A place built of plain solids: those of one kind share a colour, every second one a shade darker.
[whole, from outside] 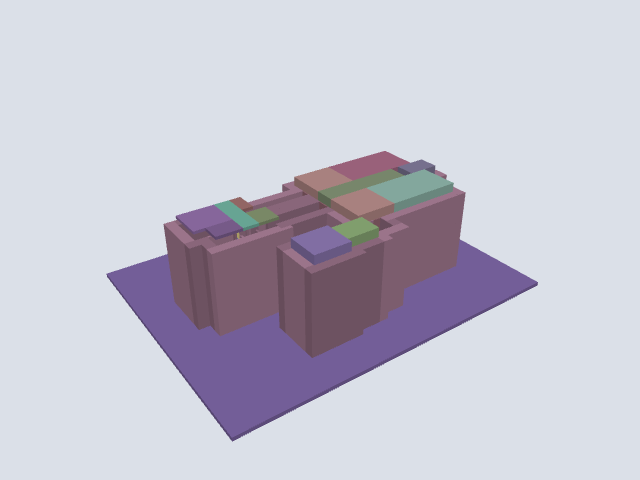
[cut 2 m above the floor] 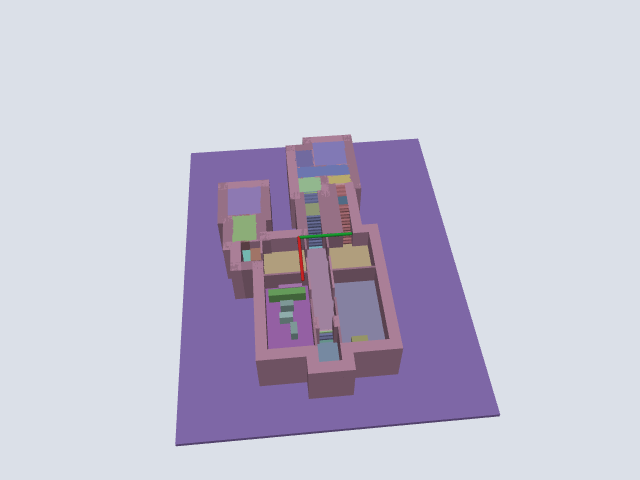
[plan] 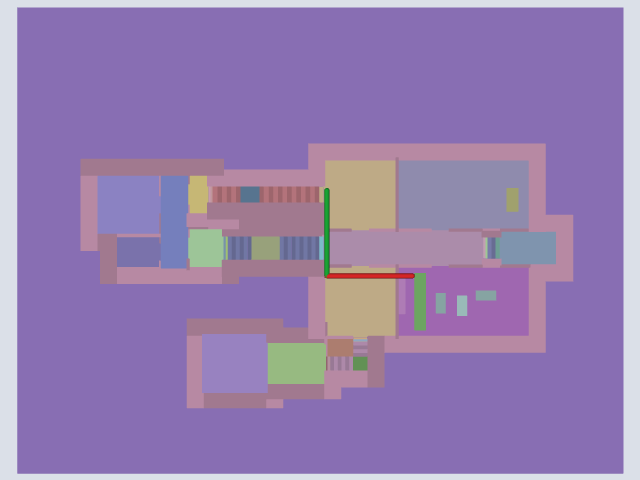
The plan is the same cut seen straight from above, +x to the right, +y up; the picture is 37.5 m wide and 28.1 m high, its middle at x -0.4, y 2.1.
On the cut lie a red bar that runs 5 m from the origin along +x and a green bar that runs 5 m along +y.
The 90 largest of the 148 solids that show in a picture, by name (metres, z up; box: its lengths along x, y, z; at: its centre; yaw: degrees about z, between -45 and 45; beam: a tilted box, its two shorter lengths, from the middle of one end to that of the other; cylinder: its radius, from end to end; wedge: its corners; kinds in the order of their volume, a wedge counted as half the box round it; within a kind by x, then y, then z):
{
 "wall_1": {"box": [1.0, 5.4, 9.23], "at": [-13.92, 4.16, 2.15]},
 "wall_2": {"box": [2.01, 1.0, 9.23], "at": [-13.42, 1.96, 2.15]},
 "wall_3": {"box": [1.0, 2.94, 9.23], "at": [-12.78, 0.99, 2.15]},
 "wall_4": {"box": [2.81, 0.2, 9.23], "at": [-11.02, 2.36, 2.15]},
 "wall_5": {"box": [8.4, 1.0, 9.23], "at": [-10.22, 6.36, 2.15]},
 "wall_6": {"box": [0.2, 1.77, 9.23], "at": [-9.72, 2.78, 2.15]},
 "wall_7": {"box": [0.2, 1.4, 9.23], "at": [-9.72, 5.36, 2.15]},
 "wall_8": {"box": [8.14, 1.0, 9.23], "at": [-9.21, 0.02, 2.15]},
 "wall_9": {"box": [1.0, 5.25, 9.23], "at": [-7.71, -5.13, 2.15]},
 "wall_10": {"box": [1.29, 0.81, 9.23], "at": [-7.58, 3.13, 2.15]},
 "wall_11": {"box": [2.2, 0.81, 9.23], "at": [-7.12, 3.26, 2.15]},
 "wall_12": {"box": [1.0, 1.54, 9.23], "at": [-6.52, 6.1, 2.15]},
 "wall_13": {"box": [1.8, 1.0, 9.23], "at": [-6.04, 3.23, 2.15]},
 "wall_14": {"box": [1.0, 1.32, 9.23], "at": [-5.64, 0.19, 2.15]},
 "wall_15": {"box": [5.65, 1.0, 9.23], "at": [-5.38, -7.25, 2.15]},
 "wall_16": {"box": [5.65, 1.0, 9.23], "at": [-5.38, -3.0, 2.15]},
 "wall_17": {"box": [6.94, 1.0, 9.23], "at": [-3.55, 3.8, 2.15]},
 "wall_18": {"box": [6.94, 1.0, 9.23], "at": [-3.55, 5.73, 2.15]},
 "wall_19": {"box": [6.06, 1.0, 9.23], "at": [-3.12, 0.45, 2.15]},
 "wall_20": {"box": [6.06, 1.0, 9.23], "at": [-3.12, 2.8, 2.15]},
 "wall_21": {"box": [1.0, 1.42, 9.23], "at": [-3.05, -7.04, 2.15]},
 "wall_22": {"box": [1.0, 1.42, 9.23], "at": [-3.05, -3.21, 2.15]},
 "wall_23": {"box": [3.41, 1.0, 9.23], "at": [-1.85, -3.52, 2.15]},
 "wall_24": {"box": [4.4, 1.0, 9.23], "at": [-1.35, -6.73, 2.15]},
 "wall_25": {"box": [1.0, 4.55, 9.23], "at": [-0.59, -1.42, 2.15]},
 "wall_26": {"box": [1.0, 2.43, 9.23], "at": [-0.59, 6.54, 2.15]},
 "wall_27": {"box": [1.0, 1.21, 9.23], "at": [-0.46, -3.3, 2.15]},
 "wall_28": {"box": [1.0, 1.6, 9.23], "at": [0.35, -6.43, 2.15]},
 "wall_29": {"box": [1.75, 0.2, 9.23], "at": [0.59, 0.58, 2.15]},
 "wall_30": {"box": [1.75, 0.2, 9.23], "at": [0.59, 2.68, 2.15]},
 "wall_31": {"box": [1.64, 0.2, 9.23], "at": [0.73, -3.6, 2.15]},
 "wall_32": {"box": [3.53, 1.0, 9.23], "at": [1.61, -6.04, 2.15]},
 "wall_33": {"box": [1.0, 3.04, 9.23], "at": [2.87, -5.02, 2.15]},
 "wall_34": {"box": [0.2, 4.38, 9.23], "at": [4.11, -1.51, 2.15]},
 "wall_35": {"box": [0.2, 4.38, 9.23], "at": [4.11, 4.76, 2.15]},
 "wall_36": {"box": [3.67, 0.2, 9.23], "at": [4.3, 0.58, 2.15]},
 "wall_37": {"box": [3.67, 0.2, 9.23], "at": [4.3, 2.68, 2.15]},
 "wall_38": {"box": [13.91, 1.0, 9.23], "at": [5.87, 7.25, 2.15]},
 "wall_39": {"box": [10.35, 1.0, 9.23], "at": [7.65, -4.0, 2.15]},
 "wall_40": {"box": [2.0, 0.2, 9.23], "at": [8.14, 0.58, 2.15]},
 "wall_41": {"box": [2.0, 0.2, 9.23], "at": [8.14, 2.68, 2.15]},
 "wall_42": {"box": [1.0, 0.41, 9.23], "at": [9.63, 0.68, 2.15]},
 "wall_43": {"box": [1.0, 0.41, 9.23], "at": [9.63, 2.57, 2.15]},
 "wall_44": {"box": [1.16, 0.41, 9.23], "at": [9.64, 0.81, 2.15]},
 "wall_45": {"box": [1.16, 0.41, 9.23], "at": [9.64, 2.44, 2.15]},
 "wall_46": {"box": [1.8, 0.2, 9.23], "at": [11.03, 0.58, 2.15]},
 "wall_47": {"box": [1.8, 0.2, 9.23], "at": [11.03, 2.68, 2.15]},
 "wall_48": {"box": [1.0, 5.18, 9.23], "at": [12.32, -1.91, 2.15]},
 "wall_49": {"box": [1.0, 5.18, 9.23], "at": [12.32, 5.16, 2.15]},
 "wall_50": {"box": [2.5, 1.0, 9.23], "at": [13.17, 0.17, 2.15]},
 "wall_51": {"box": [2.5, 1.0, 9.23], "at": [13.17, 3.08, 2.15]},
 "wall_52": {"box": [1.0, 3.9, 9.23], "at": [13.92, 1.63, 2.15]},
 "ground_under_all_1": {"box": [35.49, 27.29, 0.4], "at": [-0.38, 2.06, -2.12]},
 "ceil_back_1": {"box": [4.3, 4.18, 3.88], "at": [1.96, -1.51, 5.77]},
 "ceil_back_2": {"box": [4.3, 4.18, 3.88], "at": [1.96, 4.76, 5.77]},
 "floor_upper_1": {"box": [3.8, 3.6, 6.63], "at": [-11.62, 4.16, 0.85]},
 "floor_upper_2": {"box": [2.66, 1.94, 6.63], "at": [-11.05, 1.39, 0.85]},
 "ceil_banking_room_1": {"box": [7.81, 4.18, 3.83], "at": [8.02, -1.51, 5.8]},
 "ceil_manager_1": {"box": [7.81, 4.18, 3.83], "at": [8.02, 4.76, 5.8]},
 "floor_back_1": {"box": [4.3, 4.18, 3.05], "at": [1.96, -1.51, -0.94]},
 "floor_back_2": {"box": [4.3, 4.18, 3.05], "at": [1.96, 4.76, -0.94]},
 "floor_banking_room_1": {"box": [7.81, 4.18, 3.05], "at": [8.02, -1.51, -0.94]},
 "floor_manager_1": {"box": [7.81, 4.18, 3.05], "at": [8.02, 4.76, -0.94]},
 "ceil_strong_room_1": {"box": [3.85, 3.45, 6.33], "at": [-5.38, -5.13, 4.55]},
 "ceil_central_hall_1": {"box": [9.35, 2.1, 3.88], "at": [4.49, 1.63, 5.77]},
 "floor_central_hall_1": {"box": [9.35, 2.1, 3.05], "at": [4.49, 1.63, -0.94]},
 "floor_upper_corridor_1": {"box": [1.6, 5.54, 6.63], "at": [-8.92, 3.19, 0.85]},
 "ceil_strong_room_lobby_1": {"box": [3.4, 2.4, 6.33], "at": [-1.76, -5.13, 4.55]},
 "floor_house_head_1": {"box": [2.08, 2.4, 6.63], "at": [-7.08, 1.63, 0.85]},
 "ceil_vestibule_1": {"box": [3.4, 2.1, 4.47], "at": [11.82, 1.63, 5.48]},
 "floor_back_head_1": {"box": [1.2, 2.4, 6.63], "at": [-7.52, 4.76, 0.85]},
 "floor_vestibule_1": {"box": [3.4, 2.1, 2.47], "at": [11.82, 1.63, -1.23]},
 "floor_house_l1a_1": {"box": [1.65, 1.36, 5.24], "at": [-3.58, 1.63, 0.15]},
 "step_house_1": {"box": [0.23, 1.36, 6.43], "at": [-5.68, 1.63, 0.75]},
 "step_house_2": {"box": [0.23, 1.36, 6.23], "at": [-5.45, 1.63, 0.65]},
 "step_house_3": {"box": [0.23, 1.36, 6.03], "at": [-5.22, 1.63, 0.55]},
 "step_house_4": {"box": [0.23, 1.36, 5.84], "at": [-4.98, 1.63, 0.45]},
 "step_house_5": {"box": [0.23, 1.36, 5.64], "at": [-4.75, 1.63, 0.35]},
 "step_house_6": {"box": [0.23, 1.36, 5.44], "at": [-4.52, 1.63, 0.25]},
 "step_back_1": {"box": [0.3, 0.93, 6.46], "at": [-6.55, 4.76, 0.76]},
 "step_back_2": {"box": [0.3, 0.93, 6.29], "at": [-6.28, 4.76, 0.68]},
 "step_back_3": {"box": [0.3, 0.93, 6.12], "at": [-6.01, 4.76, 0.59]},
 "step_back_4": {"box": [0.3, 0.93, 5.95], "at": [-5.74, 4.76, 0.51]},
 "step_back_5": {"box": [0.3, 0.93, 5.78], "at": [-5.47, 4.76, 0.42]},
 "wall_cellar_pier_1": {"box": [1.61, 1.12, 4.05], "at": [0.75, -4.16, -0.44]},
 "floor_back_l1a_1": {"box": [1.14, 0.93, 5.44], "at": [-4.51, 4.76, 0.25]},
 "floor_strong_room_lobby_1": {"box": [3.4, 2.4, 0.6], "at": [-1.76, -5.13, -2.17]},
 "ceil_upper_1": {"box": [3.8, 3.6, 0.3], "at": [-11.62, 4.16, 7.57]},
 "ceil_upper_corridor_1": {"box": [1.6, 5.54, 0.3], "at": [-8.92, 3.19, 7.57]},
 "counter_top_1": {"box": [0.7, 3.38, 1.08], "at": [5.46, -1.51, 1.12]}
}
